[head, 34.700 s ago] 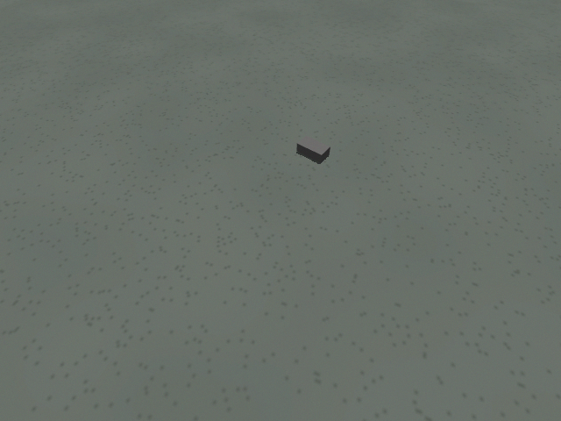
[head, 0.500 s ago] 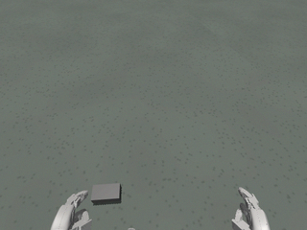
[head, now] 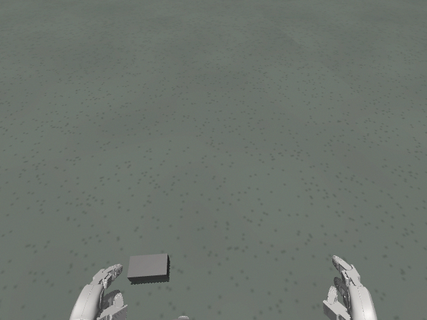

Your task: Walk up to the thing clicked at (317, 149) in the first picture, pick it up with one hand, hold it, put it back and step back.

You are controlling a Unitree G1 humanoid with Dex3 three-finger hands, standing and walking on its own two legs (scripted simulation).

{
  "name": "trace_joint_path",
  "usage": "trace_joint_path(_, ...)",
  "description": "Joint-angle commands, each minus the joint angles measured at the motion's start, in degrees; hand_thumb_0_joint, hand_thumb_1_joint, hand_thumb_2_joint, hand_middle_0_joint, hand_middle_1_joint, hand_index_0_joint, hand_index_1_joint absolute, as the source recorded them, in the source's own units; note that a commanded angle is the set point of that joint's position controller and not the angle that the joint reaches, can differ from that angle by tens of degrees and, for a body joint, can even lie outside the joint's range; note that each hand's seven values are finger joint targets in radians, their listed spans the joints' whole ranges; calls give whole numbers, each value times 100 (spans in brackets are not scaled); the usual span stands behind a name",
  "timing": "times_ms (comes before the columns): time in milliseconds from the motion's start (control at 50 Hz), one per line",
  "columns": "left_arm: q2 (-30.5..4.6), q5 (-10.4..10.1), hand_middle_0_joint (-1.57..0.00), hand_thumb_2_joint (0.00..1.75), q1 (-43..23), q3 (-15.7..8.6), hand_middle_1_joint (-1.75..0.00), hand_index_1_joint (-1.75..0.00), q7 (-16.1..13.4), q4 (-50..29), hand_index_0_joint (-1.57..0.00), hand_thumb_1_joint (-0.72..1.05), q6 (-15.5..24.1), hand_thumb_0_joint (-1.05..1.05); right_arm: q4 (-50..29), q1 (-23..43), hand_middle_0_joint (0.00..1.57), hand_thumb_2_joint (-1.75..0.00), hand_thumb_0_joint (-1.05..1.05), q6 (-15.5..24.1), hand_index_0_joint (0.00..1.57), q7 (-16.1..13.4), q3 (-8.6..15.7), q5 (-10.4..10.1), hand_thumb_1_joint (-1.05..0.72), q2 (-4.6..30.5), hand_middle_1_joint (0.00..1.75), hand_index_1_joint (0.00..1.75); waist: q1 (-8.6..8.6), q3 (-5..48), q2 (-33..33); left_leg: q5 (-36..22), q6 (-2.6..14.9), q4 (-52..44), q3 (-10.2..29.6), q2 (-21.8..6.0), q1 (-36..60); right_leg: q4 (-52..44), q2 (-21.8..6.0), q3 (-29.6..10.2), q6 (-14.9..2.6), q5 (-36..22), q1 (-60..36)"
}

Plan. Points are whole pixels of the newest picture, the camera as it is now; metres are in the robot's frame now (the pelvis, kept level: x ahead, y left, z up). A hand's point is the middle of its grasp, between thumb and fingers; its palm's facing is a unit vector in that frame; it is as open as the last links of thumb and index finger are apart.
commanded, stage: home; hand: left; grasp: from above
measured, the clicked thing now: (149, 267) +0.45 +0.30 -0.69
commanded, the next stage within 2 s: stand in 0.80 s
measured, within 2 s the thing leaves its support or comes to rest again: neither
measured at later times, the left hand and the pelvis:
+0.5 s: hand (125, 310) +0.16 +0.18 -0.05, palm faces +0.03 -0.98 -0.20, open 7.4 cm; pelvis +0.00 +0.00 +0.00, yaw +0 degrees
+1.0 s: hand (116, 311) +0.17 +0.20 -0.07, palm faces +0.00 -0.95 -0.30, open 7.4 cm; pelvis -0.01 +0.00 +0.01, yaw +0 degrees
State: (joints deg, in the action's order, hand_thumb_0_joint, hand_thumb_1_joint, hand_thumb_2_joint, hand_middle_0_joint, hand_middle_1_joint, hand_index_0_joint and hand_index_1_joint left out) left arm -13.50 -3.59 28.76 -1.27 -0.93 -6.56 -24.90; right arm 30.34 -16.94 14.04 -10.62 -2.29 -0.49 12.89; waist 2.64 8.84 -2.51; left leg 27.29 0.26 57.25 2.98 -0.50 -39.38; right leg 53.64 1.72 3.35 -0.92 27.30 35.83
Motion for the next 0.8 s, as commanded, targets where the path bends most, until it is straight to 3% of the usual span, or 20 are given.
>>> trace_joint_path(0, -592, 28, -20, 90, -77, -367, -30, -30, -46, -1122, -20, 90, 310, 0, -884, 345, 20, -90, 0, 324, 20, -72, 325, -2, -90, 727, 30, 30, -34, 533, -55, -1295, 86, -890, 2, 47, 654, -866, 14, -45, 40, -1192, -166)
trace_joint_path(60, -496, 26, -20, 90, -68, -325, -30, -30, -40, -980, -20, 90, 307, 0, -852, 325, 20, -90, 0, 312, 20, -69, 292, 1, -90, 667, 30, 30, -4, 489, 12, -1382, 98, -839, 1, 56, 625, -860, 6, -52, 52, -1296, -161)
trace_joint_path(80, -622, 20, -20, 90, -130, -435, -30, -30, -51, -1095, -20, 90, 326, 0, -883, 350, 20, -90, 0, 313, 20, -75, 339, 8, -90, 734, 30, 30, -17, 567, 45, -1440, 108, -788, -23, 58, 627, -884, -2, -64, 70, -1380, -228)
trace_joint_path(140, -638, 45, -20, 90, -108, -408, -30, -30, -60, -1076, -20, 90, 320, 0, -887, 340, 20, -90, 0, 303, 20, -70, 320, 8, -90, 716, 30, 30, -12, 449, 0, -1250, 107, -851, -28, 70, 580, -901, -10, -82, 63, -1220, -143)
trace_joint_path(180, -477, 58, -20, 90, -73, -271, -30, -30, -41, -931, -20, 90, 298, 0, -860, 335, 20, -90, 0, 294, 20, -66, 292, 1, -90, 661, 30, 30, 17, 392, -41, -1191, 96, -873, -8, 60, 610, -916, -3, -71, 54, -1134, -58)
trace_joint_path(200, -612, 40, -20, 90, -197, -417, -30, -30, -60, -1112, -20, 90, 326, 0, -913, 384, 20, -90, 0, 300, 20, -74, 332, -3, -90, 716, 30, 30, -19, 348, 78, -1134, 113, -862, -14, 58, 523, -944, -11, -60, 67, -1091, -111)
trace_joint_path(280, -606, 50, -20, 90, 4, -393, -30, -30, -74, -1115, -20, 90, 299, 0, -902, 322, 20, -90, 0, 286, 20, -66, 331, 4, -90, 707, 30, 30, -40, 551, 6, -1449, 102, -816, -28, 65, 624, -865, -11, -73, 54, -1407, -237)
trace_joint_path(380, -575, 41, -20, 90, -173, -362, -30, -30, -54, -1104, -20, 90, 281, 0, -899, 373, 20, -90, 0, 274, 20, -50, 326, -3, -90, 718, 30, 30, -22, 335, -97, -969, 83, -990, 68, 33, 545, -882, 18, -26, 36, -916, -74)
trace_joint_path(600, -581, 25, -20, 90, -113, -363, -30, -30, -58, -1156, -20, 90, 319, 0, -941, 353, 20, -90, 0, 271, 20, -59, 336, -10, -90, 721, 30, 30, 0, 467, -26, -1104, 100, -879, 8, 56, 569, -867, 9, -48, 52, -1062, -97)
trace_joint_path(640, -594, 14, -20, 90, -36, -390, -30, -30, -64, -1189, -20, 90, 320, 0, -953, 306, 20, -90, 0, 267, 20, -62, 340, -10, -90, 712, 30, 30, -12, 688, -8, -1365, 110, -790, -25, 73, 632, -852, -9, -74, 50, -1314, -233)
trace_joint_path(660, -623, 28, -20, 90, -73, -365, -30, -30, -63, -1131, -20, 90, 316, 0, -928, 370, 20, -90, 0, 254, 20, -58, 318, -21, -90, 702, 30, 30, -30, 447, 10, -1166, 111, -854, 4, 61, 527, -886, 3, -48, 51, -1122, -134)
trace_joint_path(780, -593, 29, -20, 90, -85, -390, -30, -30, -77, -1114, -20, 90, 316, 0, -920, 341, 20, -90, 0, 248, 20, -58, 327, -12, -90, 696, 30, 30, 1, 450, -34, -1187, 103, -868, 14, 52, 572, -873, 8, -38, 44, -1128, -125)
